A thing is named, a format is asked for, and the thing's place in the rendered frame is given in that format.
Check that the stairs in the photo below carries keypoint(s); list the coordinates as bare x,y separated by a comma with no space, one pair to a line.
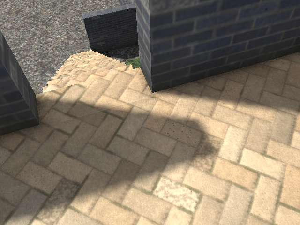
83,67

